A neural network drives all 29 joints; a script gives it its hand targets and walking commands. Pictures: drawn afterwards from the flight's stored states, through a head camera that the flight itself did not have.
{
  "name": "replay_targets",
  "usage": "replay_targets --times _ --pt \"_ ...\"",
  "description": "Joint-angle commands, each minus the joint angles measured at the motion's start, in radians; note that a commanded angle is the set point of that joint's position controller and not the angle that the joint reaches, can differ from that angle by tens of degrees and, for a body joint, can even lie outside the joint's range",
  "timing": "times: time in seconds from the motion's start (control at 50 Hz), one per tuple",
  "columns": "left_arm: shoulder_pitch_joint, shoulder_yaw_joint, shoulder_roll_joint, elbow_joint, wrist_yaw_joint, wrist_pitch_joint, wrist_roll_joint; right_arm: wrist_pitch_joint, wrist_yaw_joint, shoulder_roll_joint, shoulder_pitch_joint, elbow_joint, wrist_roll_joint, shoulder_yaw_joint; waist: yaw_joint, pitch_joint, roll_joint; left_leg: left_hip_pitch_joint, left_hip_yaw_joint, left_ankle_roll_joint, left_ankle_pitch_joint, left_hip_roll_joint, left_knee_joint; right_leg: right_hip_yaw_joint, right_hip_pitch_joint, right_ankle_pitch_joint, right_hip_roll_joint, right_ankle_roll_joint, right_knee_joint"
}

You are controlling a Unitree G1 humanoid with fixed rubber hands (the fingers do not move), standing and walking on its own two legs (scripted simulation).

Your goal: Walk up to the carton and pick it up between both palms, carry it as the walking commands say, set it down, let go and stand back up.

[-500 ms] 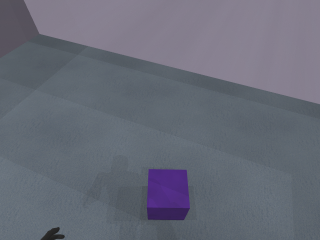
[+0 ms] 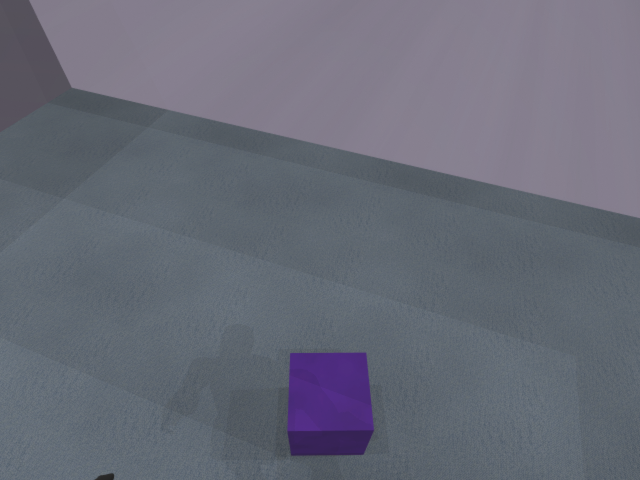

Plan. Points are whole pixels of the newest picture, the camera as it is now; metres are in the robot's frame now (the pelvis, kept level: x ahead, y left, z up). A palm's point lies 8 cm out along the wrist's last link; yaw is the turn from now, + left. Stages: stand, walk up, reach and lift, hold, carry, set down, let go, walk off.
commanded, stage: walk up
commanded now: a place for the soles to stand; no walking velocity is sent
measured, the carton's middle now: (327, 405) +0.42 -0.02 -0.66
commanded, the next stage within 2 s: reach and lift in 0.60 s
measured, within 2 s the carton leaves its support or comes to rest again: neither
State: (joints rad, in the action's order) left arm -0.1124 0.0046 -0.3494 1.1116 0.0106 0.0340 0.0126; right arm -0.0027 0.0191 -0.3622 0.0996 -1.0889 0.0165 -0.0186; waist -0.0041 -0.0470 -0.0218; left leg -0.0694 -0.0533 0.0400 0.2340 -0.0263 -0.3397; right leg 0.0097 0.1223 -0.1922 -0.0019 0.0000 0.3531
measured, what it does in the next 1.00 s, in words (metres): stands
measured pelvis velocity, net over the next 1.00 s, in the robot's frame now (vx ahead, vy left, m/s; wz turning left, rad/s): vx -0.04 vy -0.02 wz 0.03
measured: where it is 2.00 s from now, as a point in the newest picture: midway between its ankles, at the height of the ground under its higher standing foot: outside the picture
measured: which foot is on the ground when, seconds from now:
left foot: down 0.00-1.00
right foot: down 0.00-1.00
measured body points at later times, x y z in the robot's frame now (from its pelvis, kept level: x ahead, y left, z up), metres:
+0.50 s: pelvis +0.00 -0.01 +0.00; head +0.01 -0.02 +0.45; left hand +0.11 +0.29 -0.12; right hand +0.08 -0.32 -0.14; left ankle -0.03 +0.09 -0.75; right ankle +0.00 -0.12 -0.75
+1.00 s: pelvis -0.04 -0.02 -0.04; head +0.08 -0.01 +0.39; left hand +0.16 +0.26 -0.15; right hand +0.18 -0.28 -0.15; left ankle -0.03 +0.09 -0.75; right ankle +0.00 -0.12 -0.75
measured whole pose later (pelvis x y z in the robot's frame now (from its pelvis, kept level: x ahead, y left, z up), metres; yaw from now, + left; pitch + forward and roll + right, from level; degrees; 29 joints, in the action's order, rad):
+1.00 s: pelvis -0.04 -0.02 -0.04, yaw +2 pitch +7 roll +0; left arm 0.04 0.14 -0.27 0.56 -0.06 -0.30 0.08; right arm 0.31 0.03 -0.25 -0.04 -0.53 0.03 -0.13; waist 0.00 -0.14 -0.01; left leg -0.56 -0.02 0.01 0.40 0.00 -0.83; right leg 0.05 0.59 -0.35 0.01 -0.03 0.81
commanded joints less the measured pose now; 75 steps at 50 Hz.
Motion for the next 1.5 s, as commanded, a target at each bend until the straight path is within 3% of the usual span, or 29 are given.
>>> replay_targets --times 0.0,0.14,0.16,0.22,0.38,0.48,0.58,0.6,0.62,0.66,0.68,0.74,0.76,0.8,0.82,0.84,0.86,0.9,0.92,1.0,1.08,1.12,1.14,1.16,1.22,1.24,1.36,1.42,1.48 --pt "0.053 0.041 -0.228 -0.059 0.010 0.025 -0.003 -0.018 -0.010 -0.203 -0.051 0.049 0.001 -0.042 0.010 0.067 0.013 0.002 0.109 -0.007 -0.198 0.156 0.054 -0.100 -0.004 0.253 -0.141 -0.039 -0.041" --pt "0.057 0.039 -0.223 -0.060 0.013 0.021 -0.001 -0.013 -0.014 -0.200 -0.045 0.042 0.005 -0.044 0.008 0.086 0.042 0.009 0.105 -0.007 -0.206 0.156 0.054 -0.103 -0.028 0.271 -0.144 -0.042 -0.045" --pt "0.057 0.040 -0.218 -0.063 0.013 0.021 -0.004 -0.012 -0.013 -0.207 -0.036 0.039 0.003 -0.044 0.006 0.084 0.006 0.003 0.098 -0.008 -0.208 0.157 0.056 -0.108 -0.028 0.270 -0.144 -0.049 -0.035" --pt "0.059 0.038 -0.221 -0.058 0.015 0.020 0.000 -0.011 -0.014 -0.196 -0.038 0.034 0.001 -0.042 0.012 0.076 0.052 0.002 0.106 -0.003 -0.216 0.165 0.063 -0.098 -0.032 0.281 -0.137 -0.043 -0.039" --pt "0.084 0.040 -0.215 -0.065 0.015 0.016 -0.003 -0.005 -0.013 -0.202 -0.051 0.018 0.003 -0.043 0.010 0.063 0.001 -0.005 0.092 -0.008 -0.182 0.159 0.068 -0.103 -0.014 0.258 -0.137 -0.046 -0.040" --pt "0.065 0.043 -0.221 -0.062 0.014 0.018 0.000 -0.009 -0.015 -0.206 -0.036 0.029 0.000 -0.043 0.004 0.105 0.040 0.004 0.096 0.003 -0.187 0.169 0.063 -0.103 -0.054 0.254 -0.136 -0.044 -0.043" --pt "0.065 0.043 -0.226 -0.058 0.014 0.017 -0.002 -0.008 -0.015 -0.202 -0.042 0.023 -0.001 -0.038 0.005 0.080 0.009 0.000 0.091 -0.007 -0.189 0.163 0.053 -0.118 -0.033 0.282 -0.148 -0.050 -0.051" --pt "0.316 0.114 -0.116 -0.409 -0.034 -0.073 -0.005 0.038 -0.010 -0.067 -0.252 0.374 -0.001 -0.081 0.006 0.064 0.077 -0.214 0.069 -0.030 -0.085 0.006 -0.077 -0.027 0.151 0.066 0.008 0.019 0.081" --pt "0.287 0.104 -0.112 -0.560 -0.047 -0.122 -0.001 0.095 -0.009 -0.070 -0.226 0.610 -0.008 -0.067 0.020 0.003 0.047 -0.222 0.039 -0.027 0.009 0.016 -0.100 0.001 0.167 -0.039 0.015 0.007 0.101" --pt "0.234 0.122 -0.147 -0.522 -0.060 -0.242 0.015 0.223 0.013 -0.051 -0.201 0.564 -0.007 -0.061 -0.035 -0.016 -0.006 -0.272 0.032 -0.015 0.053 0.043 -0.111 0.010 0.117 -0.044 0.015 0.002 0.127" --pt "0.204 0.156 -0.183 -0.512 -0.066 -0.295 0.046 0.266 0.015 -0.100 -0.177 0.561 0.016 -0.098 -0.039 0.014 0.015 -0.270 0.040 -0.017 0.028 0.036 -0.127 0.014 0.129 -0.029 0.012 0.010 0.135" --pt "0.086 0.183 -0.151 -0.556 -0.062 -0.357 0.059 0.346 0.008 -0.124 -0.016 0.570 0.026 -0.172 -0.006 0.150 -0.028 -0.322 0.060 -0.026 -0.061 0.028 -0.178 -0.030 -0.019 0.169 0.025 -0.015 0.213" --pt "0.056 0.188 -0.153 -0.578 -0.074 -0.354 0.070 0.343 0.004 -0.104 0.006 0.627 0.039 -0.188 -0.003 0.208 0.024 -0.305 0.060 -0.020 -0.121 0.020 -0.202 -0.032 -0.029 0.233 0.029 -0.004 0.228" --pt "0.089 0.188 -0.110 -0.631 -0.071 -0.325 0.080 0.313 0.005 -0.072 -0.025 0.663 0.036 -0.187 -0.015 0.247 0.015 -0.303 0.078 -0.029 -0.185 0.014 -0.274 -0.039 0.050 0.273 0.031 -0.004 0.278" --pt "0.112 0.176 -0.093 -0.619 -0.074 -0.310 0.075 0.294 0.005 -0.060 -0.040 0.656 0.041 -0.169 0.002 0.239 0.072 -0.321 0.084 -0.033 -0.215 0.006 -0.294 -0.022 0.113 0.284 0.040 0.007 0.301" --pt "0.122 0.205 -0.112 -0.641 -0.070 -0.302 0.095 0.288 0.006 -0.069 -0.040 0.661 0.053 -0.196 0.005 0.244 0.051 -0.324 0.079 -0.042 -0.235 0.008 -0.323 -0.029 0.134 0.304 0.033 0.012 0.326" --pt "0.135 0.200 -0.091 -0.659 -0.066 -0.293 0.089 0.281 0.010 -0.060 -0.064 0.659 0.047 -0.180 0.003 0.255 0.075 -0.344 0.088 -0.049 -0.249 0.011 -0.347 -0.024 0.183 0.289 0.034 0.013 0.360" --pt "0.216 0.189 -0.084 -0.686 -0.064 -0.292 0.087 0.280 0.006 -0.041 -0.129 0.647 0.023 -0.173 0.018 0.252 0.031 -0.384 0.086 -0.057 -0.172 0.015 -0.387 -0.025 0.256 0.221 0.026 0.007 0.388" --pt "0.292 0.199 -0.106 -0.701 -0.067 -0.295 0.086 0.280 -0.005 -0.055 -0.200 0.688 0.032 -0.197 0.038 0.262 0.070 -0.423 0.084 -0.048 -0.113 0.019 -0.415 -0.031 0.276 0.183 0.023 0.016 0.402" --pt "0.474 0.163 -0.120 -0.722 -0.067 -0.327 0.018 0.317 -0.018 -0.032 -0.372 0.705 -0.017 -0.160 0.047 0.360 0.014 -0.493 0.080 -0.040 -0.026 0.017 -0.464 -0.027 0.321 0.088 0.021 0.016 0.459" --pt "0.560 0.177 -0.150 -0.739 -0.056 -0.353 -0.012 0.344 -0.027 -0.060 -0.426 0.697 -0.042 -0.177 0.057 0.557 -0.030 -0.450 0.084 -0.038 -0.129 0.008 -0.524 -0.028 0.335 0.157 0.024 0.006 0.512" --pt "0.617 0.205 -0.163 -0.721 -0.048 -0.368 -0.006 0.355 -0.030 -0.073 -0.533 0.724 -0.049 -0.181 0.022 0.595 -0.048 -0.497 0.074 -0.038 -0.123 0.008 -0.534 -0.032 0.347 0.146 0.016 0.012 0.527" --pt "0.616 0.199 -0.149 -0.710 -0.046 -0.378 0.000 0.363 -0.029 -0.083 -0.526 0.694 -0.050 -0.189 0.034 0.595 -0.068 -0.485 0.078 -0.044 -0.119 0.003 -0.536 -0.029 0.386 0.139 0.018 0.006 0.527" --pt "0.647 0.223 -0.164 -0.684 -0.041 -0.382 0.003 0.361 -0.033 -0.078 -0.597 0.714 -0.053 -0.167 0.004 0.600 -0.010 -0.537 0.076 -0.035 -0.095 0.005 -0.545 -0.038 0.388 0.122 0.019 0.009 0.536" --pt "0.705 0.207 -0.126 -0.629 -0.034 -0.398 -0.007 0.368 -0.037 -0.081 -0.673 0.661 -0.061 -0.162 0.013 0.584 -0.020 -0.580 0.088 -0.043 -0.056 0.006 -0.546 -0.038 0.466 0.075 0.018 0.003 0.544" --pt "0.733 0.219 -0.121 -0.597 -0.029 -0.395 0.002 0.367 -0.040 -0.072 -0.724 0.632 -0.052 -0.153 -0.019 0.560 -0.010 -0.638 0.077 -0.042 -0.018 0.002 -0.543 -0.043 0.479 0.044 0.017 0.004 0.552" --pt "0.970 0.234 -0.129 -0.529 -0.029 -0.357 -0.018 0.340 -0.039 -0.048 -0.964 0.599 -0.068 -0.156 -0.022 0.639 0.042 -0.731 0.063 -0.030 0.057 0.006 -0.555 -0.028 0.541 -0.031 0.018 0.009 0.568" --pt "1.108 0.224 -0.103 -0.510 -0.022 -0.332 -0.059 0.316 -0.045 -0.087 -1.090 0.544 -0.038 -0.209 0.023 0.692 0.040 -0.752 0.069 -0.036 0.079 0.001 -0.558 -0.021 0.603 -0.056 0.026 0.003 0.586" --pt "1.204 0.246 -0.138 -0.477 -0.013 -0.315 -0.071 0.299 -0.051 -0.063 -1.197 0.539 -0.055 -0.190 -0.006 0.809 0.053 -0.771 0.059 -0.037 0.084 0.000 -0.580 -0.028 0.604 -0.062 0.023 0.011 0.599"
